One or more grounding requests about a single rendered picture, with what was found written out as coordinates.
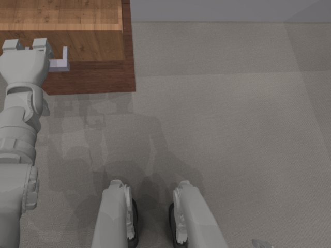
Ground robot left upper arm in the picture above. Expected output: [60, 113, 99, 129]
[0, 163, 40, 248]

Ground left robot shin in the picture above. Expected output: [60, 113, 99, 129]
[102, 180, 134, 239]

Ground left robot hand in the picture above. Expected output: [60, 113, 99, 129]
[0, 38, 54, 116]

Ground left robot thigh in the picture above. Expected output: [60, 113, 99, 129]
[91, 184, 132, 248]

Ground drawer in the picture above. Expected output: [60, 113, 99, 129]
[0, 0, 126, 61]

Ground handle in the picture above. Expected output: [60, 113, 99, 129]
[25, 46, 70, 72]

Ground left robot forearm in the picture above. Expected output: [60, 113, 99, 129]
[0, 82, 43, 166]

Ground cabinet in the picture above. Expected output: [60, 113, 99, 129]
[41, 0, 136, 96]

